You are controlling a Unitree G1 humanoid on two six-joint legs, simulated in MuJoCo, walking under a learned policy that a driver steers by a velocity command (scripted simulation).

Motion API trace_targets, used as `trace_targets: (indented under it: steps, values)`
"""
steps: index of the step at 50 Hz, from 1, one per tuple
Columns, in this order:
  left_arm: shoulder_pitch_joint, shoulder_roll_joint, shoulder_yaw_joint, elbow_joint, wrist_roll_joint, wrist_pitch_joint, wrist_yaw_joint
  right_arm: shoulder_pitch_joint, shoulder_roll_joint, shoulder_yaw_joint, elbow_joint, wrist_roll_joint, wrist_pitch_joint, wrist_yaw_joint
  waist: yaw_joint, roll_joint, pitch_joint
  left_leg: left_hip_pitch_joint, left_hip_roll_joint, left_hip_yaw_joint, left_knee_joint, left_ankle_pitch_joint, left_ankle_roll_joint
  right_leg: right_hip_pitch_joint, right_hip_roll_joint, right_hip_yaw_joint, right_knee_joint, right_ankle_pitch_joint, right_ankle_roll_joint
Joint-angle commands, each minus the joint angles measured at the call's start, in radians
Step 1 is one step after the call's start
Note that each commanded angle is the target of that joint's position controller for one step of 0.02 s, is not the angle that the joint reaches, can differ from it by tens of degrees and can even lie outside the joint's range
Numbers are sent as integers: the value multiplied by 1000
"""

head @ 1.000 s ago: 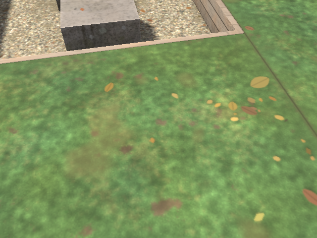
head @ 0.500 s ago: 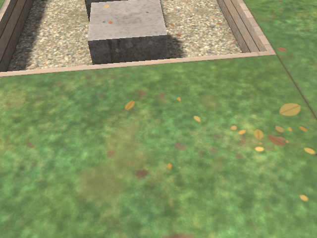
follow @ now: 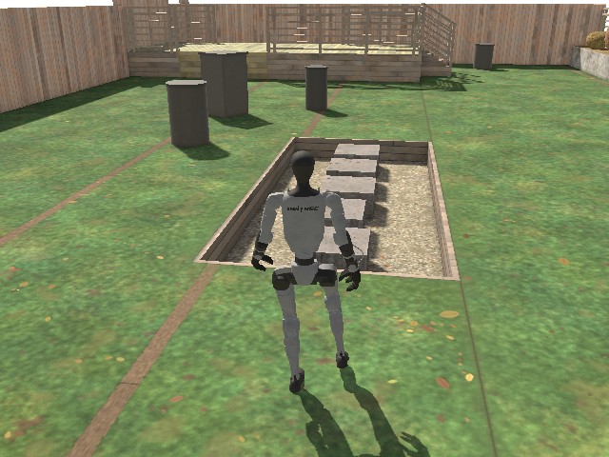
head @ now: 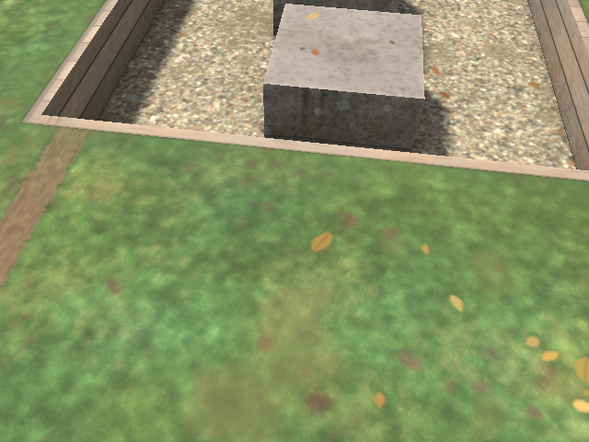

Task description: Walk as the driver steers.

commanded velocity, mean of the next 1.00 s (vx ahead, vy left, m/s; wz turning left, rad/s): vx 0.46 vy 0.00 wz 0.12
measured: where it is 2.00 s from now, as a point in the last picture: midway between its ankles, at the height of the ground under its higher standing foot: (295, 354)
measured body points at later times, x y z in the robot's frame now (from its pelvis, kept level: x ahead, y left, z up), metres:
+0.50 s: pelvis +0.26 -0.04 +0.01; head +0.29 -0.05 +0.45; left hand +0.23 +0.23 -0.11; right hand +0.48 -0.26 -0.10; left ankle +0.31 +0.13 -0.67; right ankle +0.27 -0.15 -0.74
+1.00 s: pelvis +0.48 +0.06 +0.00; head +0.51 +0.08 +0.45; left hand +0.59 +0.35 -0.11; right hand +0.59 -0.20 -0.10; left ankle +0.46 +0.15 -0.74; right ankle +0.57 -0.08 -0.67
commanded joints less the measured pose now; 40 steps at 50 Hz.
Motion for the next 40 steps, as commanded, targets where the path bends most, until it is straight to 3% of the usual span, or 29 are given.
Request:
trace_targets:
  steps: [1, 4, 7, 9, 10, 11, 12, 13, 14, 15, 16, 17, 18, 20, 23, 25, 28, 32, 34, 35, 36, 37, 38, 39, 40]
  values:
    - [-36, 36, 8, -71, 0, 7, 11, -1, -161, -40, -79, 12, -10, -24, 0, 76, 8, -141, 204, -191, -119, 141, 126, 121, 63, -66, -239, 176, 25]
    - [-132, 43, 7, -109, -21, 1, 2, 44, -169, -44, -78, 19, -1, -27, -45, 110, -8, -59, 219, -248, -83, 55, 99, 147, 106, -60, -414, 211, 29]
    - [-171, 80, 18, -137, -28, -17, -18, 70, -163, -43, -79, 22, 10, -31, -52, 121, -19, 59, 261, -346, 1, 35, 93, 158, 125, -28, -508, 154, 8]
    - [-138, 105, 30, -136, -30, -30, -27, 52, -169, -46, -89, 16, 19, -36, -23, 152, -28, 92, 278, -398, 60, 73, 82, 232, 137, -28, -547, 69, -21]
    - [-65, 114, 38, -116, -29, -36, -27, 32, -160, -42, -95, 13, 22, -37, 17, 166, -50, 94, 266, -390, 106, 125, 68, 324, 139, -49, -586, 72, -47]
    - [47, 141, 51, -91, -18, -40, -23, 21, -127, -30, -103, 6, 20, -35, 67, 160, -122, 60, 225, -345, 224, 200, 39, 502, 100, -35, -596, 82, -90]
    - [219, 196, 65, -72, -5, -39, -15, 19, -71, -7, -119, -11, 13, -28, 135, 63, -257, -69, 165, -248, 503, 86, -2, 768, -71, 127, -582, 61, -169]
    - [327, 253, 88, -19, -1, -23, -22, 171, -38, 4, -121, 22, 1, -24, 78, -303, -352, -422, 28, -124, 777, -362, -69, 1071, -258, 571, -656, -145, -334]
    - [310, 158, 70, -31, -23, -19, -28, 176, -131, -10, -96, 35, -3, -26, 92, -213, -270, -564, 104, -153, 921, -399, -74, 1039, -284, 674, -708, -358, -316]
    - [266, 102, 56, -39, -30, -14, -27, 62, -178, -21, -108, 32, -2, -25, 112, -94, -127, -604, 133, -145, 961, -302, -78, 916, -242, 539, -724, -338, -275]
    - [212, 97, 49, -48, -26, -7, -28, -3, -165, -19, -123, 17, -2, -27, 93, -1, -54, -579, 164, -106, 946, -230, -84, 793, -199, 417, -743, -211, -255]
    - [184, 89, 46, -43, -23, -3, -32, -45, -148, -20, -137, 1, -6, -25, 74, 21, -3, -566, 193, -89, 893, -182, -88, 705, -160, 343, -768, -99, -252]
    - [169, 76, 39, -39, -16, -3, -36, -42, -132, -20, -142, -2, -6, -20, 45, -3, 1, -521, 226, -66, 852, -157, -88, 648, -123, 273, -791, -31, -240]
    - [174, 67, 36, -23, -22, -6, -44, -22, -97, -13, -138, 1, -1, -16, 30, -49, -10, -472, 243, -13, 784, -136, -101, 595, -80, 182, -823, 76, -246]
    - [208, 114, 48, 3, -31, -4, -42, -102, -72, -1, -172, -9, -3, -16, 45, -48, 2, -490, 265, 19, 627, -60, -122, 579, -80, 108, -857, 196, -265]
    - [228, 129, 51, 16, -35, 5, -37, -168, -58, 7, -188, -8, -10, -13, 66, -44, 4, -467, 264, 34, 490, 41, -123, 581, -68, 58, -862, 217, -251]
    - [270, 147, 50, 38, -44, 17, -35, -258, -59, 9, -208, 1, -17, -4, 98, -58, 17, -390, 236, 62, 326, 155, -125, 570, -52, 6, -851, 189, -226]
    - [320, 158, 49, 70, -53, 32, -34, -354, -85, 2, -252, 12, -25, 13, 112, -67, 46, -353, 215, 61, 222, 118, -97, 632, -106, 45, -814, 158, -211]
    - [312, 177, 53, 76, -54, 45, -29, -323, -112, -10, -253, 10, -36, 18, 71, -71, 36, -269, 195, 65, 162, 64, -76, 654, -121, 72, -761, 205, -194]
    - [294, 185, 53, 73, -54, 50, -26, -247, -135, -24, -232, 7, -39, 15, 21, -63, -1, -148, 173, 82, 120, 64, -60, 641, -97, 56, -681, 304, -176]
    - [289, 168, 45, 67, -48, 51, -24, -109, -183, -48, -193, 0, -40, 5, -42, -39, -91, 65, 189, 70, 112, 74, -35, 578, -41, 15, -516, 369, -147]
    - [270, 102, 19, 30, -24, 45, -24, 88, -267, -72, -168, -20, -37, -10, -121, 83, -255, 368, 400, -143, 132, 94, 34, 373, 34, -43, -190, 125, -103]
    - [404, -6, -11, 18, -42, 28, -24, 134, -324, -83, -152, -28, -24, -7, -61, 351, -368, 620, 609, -537, 41, -61, 169, 21, 160, -70, 118, -423, -57]
    - [366, 105, 17, 39, -66, 22, -22, 137, -226, -62, -147, -16, -24, -4, -92, 244, -310, 544, 586, -583, -17, -193, 156, -75, 118, 28, 250, -422, -54]
    - [287, 144, 33, 20, -75, 25, -20, 63, -184, -46, -153, -10, -26, -5, -72, 189, -167, 407, 560, -419, -28, -52, 118, -101, 89, 20, 265, -336, -53]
